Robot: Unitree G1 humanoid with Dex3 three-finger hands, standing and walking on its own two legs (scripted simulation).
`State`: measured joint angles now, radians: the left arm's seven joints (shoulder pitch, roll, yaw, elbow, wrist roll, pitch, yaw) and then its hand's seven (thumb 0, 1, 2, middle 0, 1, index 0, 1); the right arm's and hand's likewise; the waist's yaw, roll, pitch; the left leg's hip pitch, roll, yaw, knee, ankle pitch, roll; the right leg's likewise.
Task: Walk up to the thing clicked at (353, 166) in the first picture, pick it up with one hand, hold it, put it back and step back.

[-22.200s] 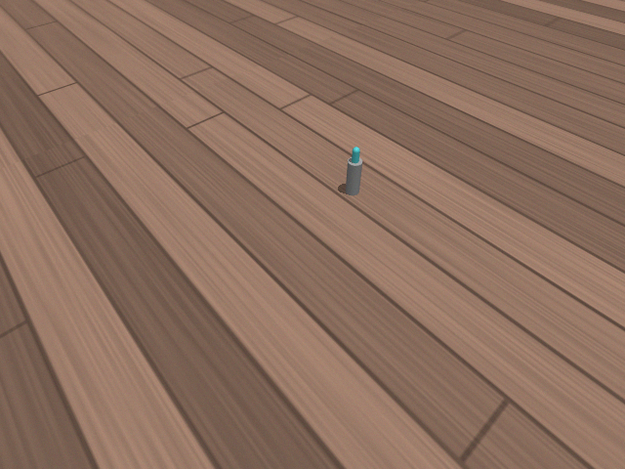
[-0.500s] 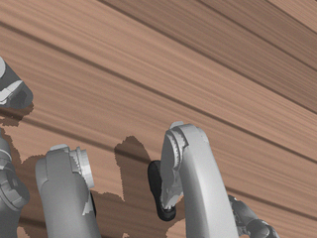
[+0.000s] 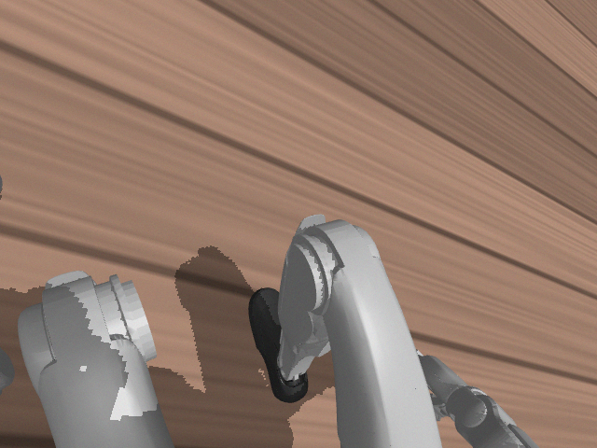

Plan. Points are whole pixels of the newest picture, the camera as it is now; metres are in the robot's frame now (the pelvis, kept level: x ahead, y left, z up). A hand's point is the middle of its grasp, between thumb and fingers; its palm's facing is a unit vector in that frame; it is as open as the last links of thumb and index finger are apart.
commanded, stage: lower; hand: left
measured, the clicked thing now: out of the picture +0.47 +0.30 -0.14
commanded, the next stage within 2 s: loosen in 0.72 s
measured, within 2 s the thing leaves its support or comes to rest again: rests again in 0.48 s
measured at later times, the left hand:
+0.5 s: hand out of the picture +0.48 +0.30 -0.15, palm faces +0.43 -0.90 -0.03, open 10.1 cm
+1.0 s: hand out of the picture +0.48 +0.31 -0.16, palm faces +0.44 -0.90 -0.01, open 10.0 cm
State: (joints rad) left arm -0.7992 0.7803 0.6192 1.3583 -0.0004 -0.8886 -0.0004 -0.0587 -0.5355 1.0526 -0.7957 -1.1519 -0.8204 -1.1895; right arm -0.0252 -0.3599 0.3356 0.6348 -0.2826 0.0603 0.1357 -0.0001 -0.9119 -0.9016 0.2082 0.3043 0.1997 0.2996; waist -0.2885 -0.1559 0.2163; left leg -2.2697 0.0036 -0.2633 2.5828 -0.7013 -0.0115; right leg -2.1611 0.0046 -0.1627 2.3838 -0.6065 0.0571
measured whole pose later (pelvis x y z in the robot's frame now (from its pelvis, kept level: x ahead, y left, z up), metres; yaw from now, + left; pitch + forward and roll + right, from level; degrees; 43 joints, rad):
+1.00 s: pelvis -0.01 +0.01 -0.01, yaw -3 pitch +16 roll -16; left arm -0.80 0.91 0.61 1.47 -0.03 -0.99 0.01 -0.05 -0.50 0.96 -0.84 -1.06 -0.86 -1.09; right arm -0.12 -0.38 0.47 0.57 -0.34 0.06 0.12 0.00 -0.90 -0.89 0.21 0.30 0.20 0.30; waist -0.30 -0.24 0.30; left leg -2.24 0.01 -0.33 2.63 -0.71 0.00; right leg -2.11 0.04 -0.21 2.37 -0.58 0.08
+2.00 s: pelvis +0.00 +0.01 +0.02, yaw +0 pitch +23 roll -15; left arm -0.79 0.85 0.55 1.18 -0.08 -0.69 -0.18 -0.01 -0.60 0.02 -0.08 -0.06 -0.09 -0.05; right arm 0.03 -0.35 0.30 0.60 -0.19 0.10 0.10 0.00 -0.90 -0.89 0.21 0.31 0.20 0.30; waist -0.22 -0.11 0.10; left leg -2.26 0.01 -0.25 2.53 -0.70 0.02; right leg -2.13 0.00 -0.16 2.32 -0.61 0.06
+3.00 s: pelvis +0.08 +0.00 +0.37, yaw +11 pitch +18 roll -3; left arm 0.15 0.28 0.09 0.33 0.00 0.15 0.16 -0.01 -0.56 0.04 -0.06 -0.05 -0.06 -0.05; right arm 0.22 -0.22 0.02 0.53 0.04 0.01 -0.13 0.01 -0.90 -0.90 0.21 0.31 0.20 0.30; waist -0.05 0.02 -0.16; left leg -1.01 0.05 -0.04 1.25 -0.56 -0.01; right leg -0.98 -0.02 -0.06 1.19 -0.52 0.01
